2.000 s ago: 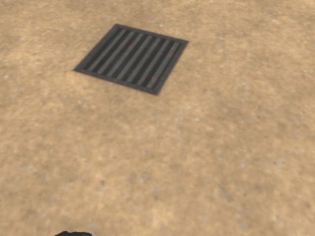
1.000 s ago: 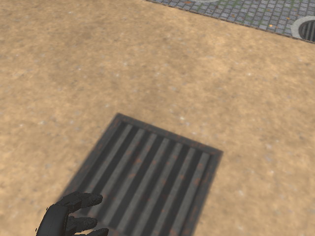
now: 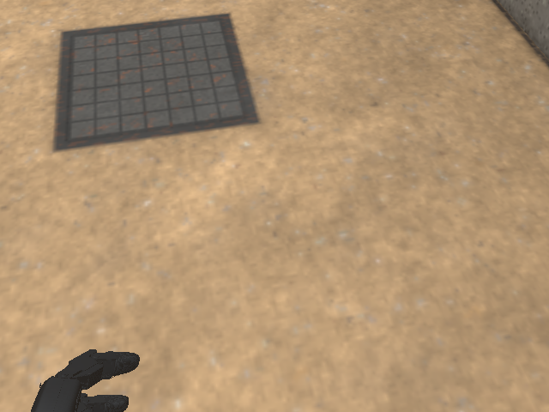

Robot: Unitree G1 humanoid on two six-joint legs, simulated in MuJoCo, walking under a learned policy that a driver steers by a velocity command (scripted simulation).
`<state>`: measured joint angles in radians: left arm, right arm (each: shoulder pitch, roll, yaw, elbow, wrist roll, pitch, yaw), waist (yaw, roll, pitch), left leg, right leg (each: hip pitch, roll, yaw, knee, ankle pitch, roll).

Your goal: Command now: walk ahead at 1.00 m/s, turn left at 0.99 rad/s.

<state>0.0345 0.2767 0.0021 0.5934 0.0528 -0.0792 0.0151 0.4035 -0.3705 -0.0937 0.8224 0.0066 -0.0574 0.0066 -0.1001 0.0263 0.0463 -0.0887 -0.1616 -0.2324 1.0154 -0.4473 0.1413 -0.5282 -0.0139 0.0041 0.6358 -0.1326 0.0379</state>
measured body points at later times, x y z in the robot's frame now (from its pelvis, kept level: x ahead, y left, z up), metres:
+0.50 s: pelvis +0.43 +0.07 -0.01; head +0.46 +0.09 +0.44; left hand +0.35 +0.33 -0.13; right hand +0.69 -0.10 -0.11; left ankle +0.48 +0.11 -0.71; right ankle +0.30 -0.15 -0.56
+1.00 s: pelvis +0.84 +0.28 +0.02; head +0.85 +0.30 +0.47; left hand +0.64 +0.50 -0.09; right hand +1.16 +0.23 -0.06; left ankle +0.72 +0.29 -0.61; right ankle +0.93 +0.18 -0.71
